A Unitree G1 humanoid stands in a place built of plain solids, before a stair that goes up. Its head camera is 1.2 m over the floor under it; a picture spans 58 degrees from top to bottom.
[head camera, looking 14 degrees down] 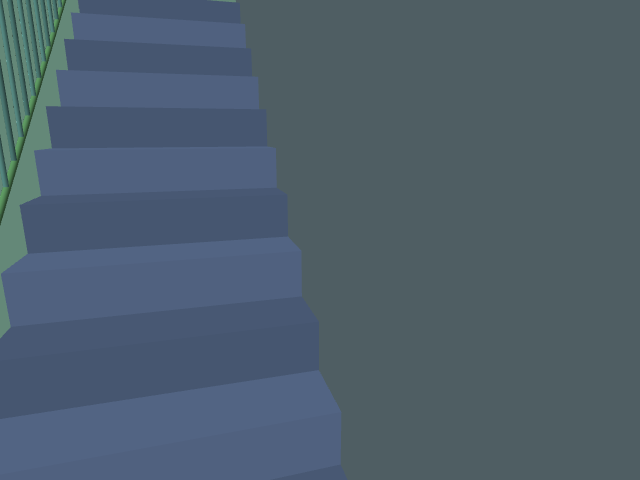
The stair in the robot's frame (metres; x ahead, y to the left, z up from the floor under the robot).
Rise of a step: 0.19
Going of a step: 0.25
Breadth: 1.01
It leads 16 degrees to the left of straight ahead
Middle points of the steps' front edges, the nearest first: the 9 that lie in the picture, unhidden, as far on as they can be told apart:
1.01 0.42 0.38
1.25 0.49 0.56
1.48 0.56 0.75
1.72 0.63 0.94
1.96 0.70 1.13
2.20 0.77 1.32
2.44 0.83 1.50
2.68 0.90 1.69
2.91 0.97 1.88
